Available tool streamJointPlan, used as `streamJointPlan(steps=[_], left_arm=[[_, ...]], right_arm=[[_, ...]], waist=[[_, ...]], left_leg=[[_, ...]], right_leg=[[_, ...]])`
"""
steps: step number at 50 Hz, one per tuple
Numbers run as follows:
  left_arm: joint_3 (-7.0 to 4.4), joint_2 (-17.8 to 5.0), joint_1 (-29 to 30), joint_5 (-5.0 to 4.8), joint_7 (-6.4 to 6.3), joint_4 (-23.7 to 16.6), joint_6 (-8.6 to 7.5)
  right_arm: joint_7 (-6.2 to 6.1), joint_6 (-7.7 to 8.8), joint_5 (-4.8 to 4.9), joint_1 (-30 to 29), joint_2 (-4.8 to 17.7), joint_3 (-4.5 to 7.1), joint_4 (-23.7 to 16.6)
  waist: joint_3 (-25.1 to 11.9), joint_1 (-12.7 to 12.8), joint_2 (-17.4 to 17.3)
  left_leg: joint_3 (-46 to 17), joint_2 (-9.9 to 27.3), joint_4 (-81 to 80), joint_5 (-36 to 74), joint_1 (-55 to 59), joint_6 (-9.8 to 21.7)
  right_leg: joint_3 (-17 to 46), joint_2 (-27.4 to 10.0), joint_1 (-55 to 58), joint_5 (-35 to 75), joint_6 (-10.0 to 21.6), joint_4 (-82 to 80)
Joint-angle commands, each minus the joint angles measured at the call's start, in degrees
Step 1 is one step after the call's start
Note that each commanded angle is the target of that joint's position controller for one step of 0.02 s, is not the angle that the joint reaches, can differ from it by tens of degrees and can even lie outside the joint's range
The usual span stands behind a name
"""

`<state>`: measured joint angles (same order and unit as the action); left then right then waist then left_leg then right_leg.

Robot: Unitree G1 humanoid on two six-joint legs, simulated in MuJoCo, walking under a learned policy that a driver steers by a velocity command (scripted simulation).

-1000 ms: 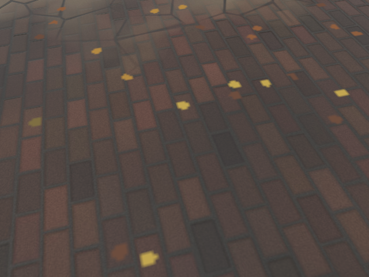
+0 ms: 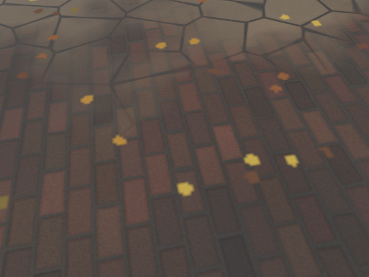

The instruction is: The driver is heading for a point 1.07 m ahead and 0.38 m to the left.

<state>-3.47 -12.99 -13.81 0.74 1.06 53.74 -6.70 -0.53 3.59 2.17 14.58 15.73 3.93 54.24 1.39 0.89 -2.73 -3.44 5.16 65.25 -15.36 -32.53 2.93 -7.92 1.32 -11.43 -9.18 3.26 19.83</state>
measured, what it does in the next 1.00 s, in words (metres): walks ahead, turning left: left foot, then right foot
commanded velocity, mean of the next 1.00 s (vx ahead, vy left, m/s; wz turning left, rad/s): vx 0.50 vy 0.00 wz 0.53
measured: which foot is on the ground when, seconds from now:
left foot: up 0.00-0.34, down 0.36-0.84, up 0.86-1.00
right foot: down 0.00-0.36, up 0.38-0.82, down 0.84-1.00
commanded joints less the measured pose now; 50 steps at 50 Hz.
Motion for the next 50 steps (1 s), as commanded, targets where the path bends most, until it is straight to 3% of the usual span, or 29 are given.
streamJointPlan(steps=[1,4,7,12,15,16,17,18,19,20,21,22,23,24,26,29,32,36,39,41,42,43,44,45,46,47,48,50], left_arm=[[-1.56,-6.9,0.9,0.39,-0.77,-2.0,-1.08],[-1.77,-7.7,0.0,0.38,-1.71,-1.6,-0.70],[-2.05,-8.9,-1.9,-0.11,-2.44,-1.3,-0.22],[-2.72,-10.2,-6.5,-1.18,-2.72,0.1,1.77],[-3.42,-12.7,-4.2,-1.65,-3.12,-1.1,2.92],[-3.57,-13.5,-3.3,-1.71,-3.25,-1.5,3.39],[-3.39,-13.5,-2.0,-1.97,-3.28,-2.1,3.59],[-2.62,-11.6,-2.7,-0.81,-3.22,-3.5,3.01],[-0.15,-3.3,-6.9,-0.19,-2.17,-6.7,0.86],[-0.91,-8.2,-0.4,-2.56,-1.11,-8.1,-1.95],[-1.16,-9.3,3.8,-4.18,-0.75,-9.5,-2.94],[-1.11,-8.8,3.9,-3.25,-1.15,-9.0,-3.12],[-1.78,-9.6,3.9,-1.50,-1.67,-8.3,-2.58],[-2.13,-9.8,2.6,-0.99,-1.67,-8.3,-1.71],[-2.14,-8.5,2.3,-0.34,-1.72,-9.0,-0.32],[-1.56,-7.0,8.1,0.18,-2.01,-11.3,0.47],[-0.82,-5.5,14.4,-0.19,-1.45,-13.2,0.17],[-0.92,-6.9,19.2,-1.19,-0.46,-15.7,-0.54],[-1.64,-9.1,17.8,-1.36,0.19,-16.1,-1.53],[-2.76,-11.1,9.5,-0.99,-0.07,-14.2,-2.18],[-3.60,-13.7,1.2,0.09,-0.47,-13.2,-2.38],[-4.97,-18.8,-6.9,1.09,-0.76,-11.7,-1.71],[-4.15,-15.0,-7.2,-0.45,-0.36,-11.1,-1.21],[-2.89,-10.4,-4.5,-0.94,-0.42,-12.0,-0.80],[-2.25,-8.9,-1.8,-0.53,-0.46,-12.3,-0.20],[-1.76,-7.8,0.2,-0.18,-0.28,-11.8,0.13],[-1.29,-6.9,1.2,0.20,-0.21,-11.4,0.07],[-1.33,-7.0,1.3,-0.15,0.05,-10.5,-0.29]], right_arm=[[-0.12,-1.07,-0.29,2.4,1.4,0.90,-2.6],[0.54,-0.77,-0.75,-2.2,1.2,0.99,-4.6],[1.69,-0.52,-1.13,-8.6,0.2,0.37,-7.0],[3.59,-0.55,-0.87,-16.0,-0.1,-0.10,-11.8],[4.31,-0.82,-0.61,-12.7,2.6,1.20,-13.0],[4.29,-0.90,-0.37,-7.1,4.7,2.32,-12.2],[3.71,-0.94,-0.28,1.9,8.0,4.19,-10.0],[2.26,-1.51,-0.52,9.7,13.6,6.16,-8.3],[2.10,-0.99,-0.51,6.5,18.0,6.45,-10.0],[2.30,-0.60,-1.42,9.0,13.1,4.82,-10.3],[2.23,0.07,-1.76,7.2,9.7,3.97,-10.1],[2.39,0.64,-1.35,2.8,7.6,3.35,-10.8],[2.27,0.83,-1.24,-1.0,5.4,2.67,-11.7],[2.02,0.88,-1.66,-2.8,4.8,2.33,-12.7],[1.44,1.03,-1.43,-2.4,6.2,2.57,-12.9],[0.26,1.00,-1.21,0.2,8.7,3.22,-12.6],[-0.26,0.39,-0.84,2.5,8.7,3.22,-12.4],[-0.33,-0.14,-0.53,5.8,8.4,3.13,-11.4],[-0.80,-0.67,-0.69,6.0,8.4,3.17,-11.6],[-0.82,-0.86,-0.89,4.2,7.0,2.66,-12.7],[-0.50,-0.60,-1.51,3.0,4.2,1.54,-14.0],[-0.51,-0.05,-0.33,10.5,0.5,0.44,-15.4],[-0.54,0.12,0.38,12.0,4.4,0.60,-15.2],[-0.50,-0.11,0.32,7.5,8.7,1.68,-14.8],[-0.53,-0.37,-0.44,3.6,8.6,1.68,-15.5],[-0.37,-0.28,-1.20,1.1,7.5,1.61,-16.2],[-0.13,-0.35,-1.26,0.8,6.5,1.69,-16.4],[0.25,-0.67,-0.70,2.2,4.0,1.19,-16.2]], waist=[[0.3,-1.8,6.1],[1.5,-1.1,5.8],[3.3,1.1,4.9],[5.2,3.0,4.6],[0.7,-0.9,7.7],[-2.6,-4.3,8.5],[-7.5,-9.3,7.3],[-12.6,-11.5,-0.5],[-18.5,-4.1,-12.9],[-21.6,-8.2,-5.6],[-14.2,-7.8,-3.4],[-8.7,-4.6,2.6],[-6.6,-2.5,3.3],[-5.5,-0.7,2.6],[-4.3,0.5,2.5],[-2.2,-0.9,1.5],[-1.3,-3.5,-1.0],[-1.1,-5.4,-2.7],[-1.7,-4.0,-4.2],[-5.1,0.7,-5.1],[-12.3,4.7,-1.8],[-21.8,3.3,14.1],[-21.6,3.0,19.6],[-13.0,4.2,12.5],[-7.8,3.7,7.8],[-3.5,2.6,6.2],[-2.0,1.0,7.2],[-1.5,-0.4,8.6]], left_leg=[[-3.7,3.0,-2.4,6.8,-5.9,-0.5],[-2.9,2.3,-12.2,15.2,-8.0,-1.1],[1.4,1.8,-20.9,20.1,-7.3,-0.9],[5.4,0.4,-27.5,14.1,-10.8,1.3],[10.4,-4.6,-27.8,5.8,-0.8,4.2],[11.6,-7.1,-28.1,3.9,6.8,5.7],[11.0,-9.4,-32.5,7.6,20.6,7.9],[-3.6,-0.8,-34.5,7.3,37.6,11.4],[-38.9,13.2,-43.3,-0.1,54.8,23.6],[-43.3,14.2,-49.4,-1.9,56.2,22.3],[-33.7,12.3,-48.9,2.3,50.9,19.3],[-26.0,9.5,-48.7,8.8,41.3,16.9],[-20.4,7.1,-49.2,14.1,33.8,15.2],[-18.2,5.9,-50.4,17.1,28.6,14.9],[-15.9,4.8,-52.2,21.2,23.4,15.1],[-12.0,2.6,-53.0,22.9,19.9,14.0],[-9.6,-0.6,-51.9,17.5,18.0,10.8],[-14.0,1.1,-48.5,12.4,21.2,9.4],[-19.3,3.1,-43.4,12.4,26.0,8.5],[-19.1,0.4,-36.1,17.8,25.0,6.3],[-15.5,-2.8,-22.8,14.9,19.0,4.3],[-7.5,-11.0,-2.6,-5.4,-1.0,-0.3],[-7.4,-8.3,7.4,-18.6,-11.0,-1.1],[-7.8,-5.6,10.9,-13.9,-14.0,-1.4],[-5.5,-3.7,10.5,-9.5,-12.8,-1.6],[-5.0,-2.4,7.4,-6.7,-11.2,-1.5],[-5.0,-1.0,4.6,-5.0,-8.6,-1.2],[-3.5,-0.2,0.1,-4.2,-5.3,-1.2]], right_leg=[[9.0,-16.2,2.4,10.9,7.5,-12.9],[3.9,-15.3,4.0,12.6,6.5,-13.6],[0.0,-15.3,5.9,12.7,5.7,-14.2],[-3.1,-18.5,17.0,20.5,5.0,-9.1],[-5.6,-18.7,18.9,46.5,3.2,1.4],[-6.1,-18.1,17.8,53.0,2.4,9.7],[-7.1,-15.8,12.6,50.1,0.5,22.1],[-7.2,-12.7,-2.6,27.5,-2.3,40.7],[1.6,1.1,-27.1,-22.5,-5.8,61.6],[13.6,-0.4,-33.6,-22.8,-3.8,64.5],[13.3,-3.2,-36.7,-18.4,-2.1,62.1],[13.2,-6.1,-34.0,-13.9,-1.8,55.8],[12.9,-7.9,-29.6,-11.8,-2.2,50.5],[13.0,-8.8,-25.6,-10.3,-2.7,48.1],[12.0,-8.7,-23.1,-8.8,-4.5,43.0],[10.7,-7.2,-24.2,-0.1,-6.7,31.6],[10.1,-4.1,-20.7,11.4,-6.7,17.8],[11.0,-2.0,-18.1,13.9,-5.7,10.1],[12.0,-1.5,-15.8,7.4,-3.9,7.1],[10.8,-1.4,-4.1,6.7,-1.3,4.0],[17.0,-8.8,10.2,5.8,2.3,6.0],[40.3,-22.7,32.5,-3.3,11.5,3.7],[53.7,-26.9,34.0,-15.8,13.3,-1.2],[46.4,-24.1,26.7,-19.4,10.7,-2.6],[38.2,-21.3,19.0,-14.7,8.7,-3.2],[32.7,-18.7,11.6,-8.7,8.3,-4.9],[28.6,-16.7,7.2,-4.6,7.8,-6.4],[23.6,-15.1,3.4,0.1,8.3,-8.8]])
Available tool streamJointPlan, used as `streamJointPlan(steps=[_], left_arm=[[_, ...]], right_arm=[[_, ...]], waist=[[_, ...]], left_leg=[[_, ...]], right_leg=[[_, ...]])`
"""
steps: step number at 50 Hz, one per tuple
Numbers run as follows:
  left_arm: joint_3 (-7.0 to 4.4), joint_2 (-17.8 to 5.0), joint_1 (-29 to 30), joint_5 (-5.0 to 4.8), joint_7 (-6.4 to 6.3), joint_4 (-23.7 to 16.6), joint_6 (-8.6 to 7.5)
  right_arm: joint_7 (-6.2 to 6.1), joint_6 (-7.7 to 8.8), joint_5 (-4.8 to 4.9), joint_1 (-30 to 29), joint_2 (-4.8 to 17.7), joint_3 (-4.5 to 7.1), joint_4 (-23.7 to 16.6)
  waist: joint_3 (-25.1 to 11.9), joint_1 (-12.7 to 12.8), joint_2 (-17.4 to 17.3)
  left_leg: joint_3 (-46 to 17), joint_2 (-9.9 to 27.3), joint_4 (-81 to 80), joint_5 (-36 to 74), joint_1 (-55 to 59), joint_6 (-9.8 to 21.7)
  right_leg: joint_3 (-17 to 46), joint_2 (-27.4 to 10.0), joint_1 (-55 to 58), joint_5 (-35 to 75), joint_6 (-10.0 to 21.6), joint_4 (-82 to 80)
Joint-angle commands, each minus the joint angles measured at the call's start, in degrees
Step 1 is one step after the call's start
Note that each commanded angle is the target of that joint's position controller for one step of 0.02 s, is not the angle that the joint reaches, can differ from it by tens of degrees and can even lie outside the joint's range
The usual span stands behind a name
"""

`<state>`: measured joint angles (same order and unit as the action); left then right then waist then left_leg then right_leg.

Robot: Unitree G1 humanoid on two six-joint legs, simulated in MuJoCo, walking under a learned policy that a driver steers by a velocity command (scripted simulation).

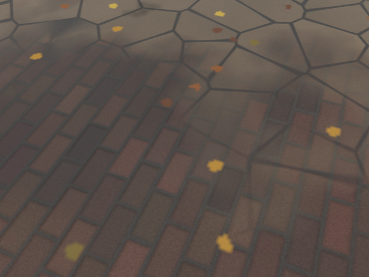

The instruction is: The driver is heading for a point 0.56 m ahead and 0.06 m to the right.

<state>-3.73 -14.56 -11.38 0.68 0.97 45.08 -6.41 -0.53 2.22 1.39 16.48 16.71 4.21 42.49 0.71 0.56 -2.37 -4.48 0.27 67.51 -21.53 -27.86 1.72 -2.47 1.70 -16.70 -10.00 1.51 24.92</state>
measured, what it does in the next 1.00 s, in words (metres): walks ahead: left foot, then right foot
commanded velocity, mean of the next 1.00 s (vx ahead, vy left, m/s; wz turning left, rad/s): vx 0.43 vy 0.00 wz -0.07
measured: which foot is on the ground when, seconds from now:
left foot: up 0.00-0.30, down 0.32-0.84, up 0.86-1.00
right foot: down 0.00-0.32, up 0.34-0.82, down 0.84-1.00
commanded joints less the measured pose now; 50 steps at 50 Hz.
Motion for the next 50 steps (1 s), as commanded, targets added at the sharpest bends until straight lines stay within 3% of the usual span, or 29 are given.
streamJointPlan(steps=[1,4,8,12,14,15,16,17,18,19,20,21,22,23,26,29,32,35,37,40,41,42,43,44,45,46,47,48,50], left_arm=[[-1.30,-6.2,-1.6,-0.45,0.21,-1.3,-0.84],[-2.01,-8.9,-2.4,-1.04,0.02,-0.3,-0.84],[-2.24,-10.7,-5.2,-1.82,-0.23,1.1,0.17],[-2.34,-11.9,-8.9,-2.50,-0.23,3.2,1.36],[-2.47,-12.8,-8.4,-2.77,-0.45,3.7,2.03],[-2.26,-12.6,-7.9,-2.92,-0.62,3.8,2.25],[-1.55,-10.9,-8.3,-2.49,-0.79,3.8,2.27],[0.07,-7.2,-8.1,-0.42,-0.91,1.9,1.95],[1.41,-2.8,-13.2,-1.03,-0.65,0.9,0.71],[-0.07,-9.0,-9.3,-2.40,-0.35,1.3,-0.05],[-0.48,-10.3,-5.5,-3.25,-0.11,0.1,-0.30],[-0.39,-9.5,-4.1,-2.84,-0.33,0.4,-0.03],[-0.59,-9.0,-3.8,-2.13,-0.39,0.5,0.52],[-0.62,-8.2,-5.0,-2.18,-0.30,0.9,1.35],[-0.42,-5.9,-4.9,-2.33,-0.61,0.9,3.21],[-0.52,-5.3,-1.5,-1.98,-0.54,-0.4,3.37],[-0.07,-4.3,3.1,-1.75,0.42,-1.9,3.01],[0.67,-3.1,9.0,-1.62,1.40,-4.5,2.91],[0.90,-2.6,11.6,-1.09,2.07,-6.4,2.67],[-0.08,-4.9,8.0,-0.60,2.96,-7.3,2.17],[-1.10,-6.8,2.1,-0.57,2.91,-5.8,2.05],[-2.36,-9.5,-4.1,-0.51,2.26,-4.2,1.95],[-3.36,-14.5,-10.4,0.43,0.93,-3.1,2.43],[-2.55,-16.4,-7.8,1.25,0.45,-3.6,2.61],[-1.79,-11.7,-10.6,0.60,0.64,-4.2,3.26],[-1.26,-10.4,-5.8,-0.13,0.75,-4.2,3.42],[-0.66,-8.1,-1.5,-0.84,0.70,-4.3,3.48],[0.07,-6.0,1.6,-0.77,0.54,-4.4,3.56],[-0.10,-6.3,5.0,0.67,0.74,-4.3,3.53]], right_arm=[[0.32,0.60,-0.10,-0.4,2.3,0.65,-4.8],[0.66,1.00,-0.98,-4.9,1.2,-0.24,-6.3],[1.62,1.88,-0.54,-12.2,0.6,-1.00,-7.7],[2.37,2.15,0.01,-17.1,2.0,-0.76,-9.7],[2.53,2.31,-0.20,-14.9,3.5,-0.12,-9.5],[2.33,2.30,-0.60,-9.8,5.0,0.81,-7.9],[1.84,2.17,-0.91,-1.3,7.8,2.30,-5.3],[0.96,1.76,-1.58,9.1,12.8,3.60,-3.8],[1.35,1.68,-1.59,9.6,15.6,3.69,-3.3],[1.65,1.89,-1.01,8.3,10.3,2.36,-3.6],[1.67,2.13,-0.89,4.7,8.1,1.54,-3.9],[1.79,2.30,-1.17,1.0,6.5,0.98,-4.3],[1.97,2.51,-1.46,-1.7,4.9,0.60,-4.3],[1.99,2.92,-1.88,-3.1,4.1,0.45,-4.1],[1.70,4.41,-2.22,-3.2,4.8,0.99,-2.4],[0.92,4.63,-2.52,-1.8,5.4,1.30,-0.6],[0.36,4.50,-2.18,-1.8,6.2,1.36,0.3],[-0.11,3.88,-1.70,1.5,7.3,1.72,2.1],[-0.32,2.76,-1.25,2.8,7.4,1.68,3.4],[-1.06,1.22,-0.44,2.4,9.5,2.02,4.1],[-1.34,0.79,-0.30,1.3,10.1,2.11,4.0],[-1.45,0.71,-0.26,1.1,9.7,1.86,3.9],[-1.40,1.43,-2.12,2.3,6.9,0.65,2.3],[0.22,2.26,-2.67,13.1,0.0,-1.91,3.1],[0.88,2.61,-0.70,10.1,6.5,-0.40,5.9],[0.91,2.34,1.10,3.1,7.4,0.01,3.5],[0.14,1.89,0.39,-0.4,6.3,-0.28,2.9],[-0.68,0.90,-0.55,-1.4,6.2,0.03,3.4],[-1.48,-1.37,-1.01,2.5,4.6,0.08,4.6]], waist=[[-0.6,-0.3,8.0],[-0.6,0.2,6.4],[0.4,2.9,6.5],[1.7,3.8,7.6],[0.6,1.3,8.2],[-2.4,-1.8,7.6],[-7.7,-5.6,6.2],[-16.3,-9.1,-3.1],[-21.2,-5.1,-16.2],[-16.6,-6.9,-8.5],[-9.9,-6.1,-6.2],[-6.7,-4.2,-2.2],[-4.0,-2.6,-2.1],[-3.2,-1.0,-3.2],[-1.2,0.3,-2.1],[0.3,-0.3,-0.6],[1.8,-1.8,-0.5],[3.9,-4.4,0.5],[5.1,-4.8,0.9],[0.4,-1.7,-2.9],[-3.1,1.6,-3.3],[-6.8,5.2,-1.7],[-14.6,6.4,5.9],[-25.7,-0.5,16.4],[-32.0,5.1,7.1],[-21.9,4.4,7.4],[-14.1,2.7,3.6],[-9.5,1.0,3.2],[-7.7,-2.8,6.3]], left_leg=[[-1.9,4.9,-4.9,2.8,-10.1,-0.2],[0.1,6.2,-15.2,10.0,-10.5,-0.9],[3.5,4.6,-28.5,19.6,-5.6,-1.2],[4.5,3.2,-34.6,17.3,-4.4,0.2],[5.8,1.7,-37.9,15.2,1.0,1.9],[7.2,0.1,-40.2,16.1,9.2,3.2],[6.3,0.5,-40.0,16.8,22.0,5.0],[-9.0,13.5,-38.8,19.4,38.4,9.2],[-34.1,22.8,-47.0,7.8,49.7,17.4],[-33.3,21.2,-49.5,1.9,46.2,15.8],[-24.6,19.6,-50.3,4.7,39.6,13.7],[-18.5,17.2,-51.6,9.7,32.6,12.4],[-13.9,15.4,-53.7,13.0,27.0,11.8],[-10.7,14.4,-55.7,14.9,23.2,11.2],[-3.5,14.1,-59.4,21.1,19.1,11.3],[2.3,13.7,-60.3,25.4,20.9,10.3],[8.2,12.2,-61.0,26.0,21.3,8.3],[10.9,13.6,-60.6,26.9,25.4,7.6],[12.2,14.1,-56.7,36.8,28.1,7.1],[12.3,14.6,-46.6,58.6,32.2,5.3],[12.7,13.4,-39.6,62.1,32.4,4.0],[14.3,10.8,-29.5,58.3,28.6,1.6],[14.6,7.1,-12.4,34.5,15.0,-1.3],[7.5,-1.6,8.2,-20.4,-3.6,-4.7],[-3.1,-0.4,10.9,-20.0,-2.3,-4.2],[-1.3,2.3,8.9,-16.8,-6.8,-3.7],[0.5,4.2,3.9,-12.7,-8.1,-3.8],[0.7,5.5,0.2,-9.6,-5.4,-4.3],[1.5,5.6,-4.8,-4.9,4.7,-5.1]], right_leg=[[16.4,-15.5,8.1,3.5,10.8,-14.9],[12.0,-15.6,8.8,9.4,11.6,-16.7],[6.1,-13.5,8.7,11.0,9.6,-16.5],[6.8,-16.4,13.8,11.2,8.5,-14.2],[6.2,-17.0,15.3,17.7,7.2,-10.2],[4.0,-15.3,14.4,25.8,5.9,-4.0],[1.2,-12.4,10.1,28.2,4.1,6.8],[-1.8,-8.7,-2.6,9.9,1.2,26.8],[2.4,-0.3,-21.7,-23.2,-0.8,42.5],[7.3,-3.5,-28.2,-22.8,-0.2,48.3],[6.7,-5.9,-30.2,-17.3,0.6,48.1],[6.1,-8.1,-27.7,-12.4,0.4,45.7],[6.3,-9.4,-25.5,-9.2,-0.1,42.6],[7.0,-10.4,-22.1,-6.8,-0.4,41.4],[8.4,-9.8,-21.6,-1.9,-1.8,38.7],[10.0,-8.7,-25.1,6.6,-2.4,31.4],[7.0,-7.8,-23.0,15.3,-1.9,21.1],[4.1,-7.2,-23.7,16.6,-0.8,14.7],[2.2,-5.8,-23.1,13.2,0.2,10.6],[-1.1,-1.4,-15.1,6.2,2.5,8.3],[-1.8,0.5,-8.1,7.0,3.7,5.9],[-1.0,1.2,2.9,17.0,5.3,0.9],[10.9,-9.3,21.4,43.9,8.9,6.0],[34.0,-26.6,40.6,63.2,22.7,8.6],[33.1,-24.7,38.0,56.9,22.4,5.6],[24.5,-21.7,30.8,50.3,19.4,3.1],[20.3,-18.5,21.5,42.6,16.4,0.4],[17.3,-16.7,12.8,37.6,15.0,-2.3],[13.1,-14.3,0.3,32.1,14.3,-6.8]])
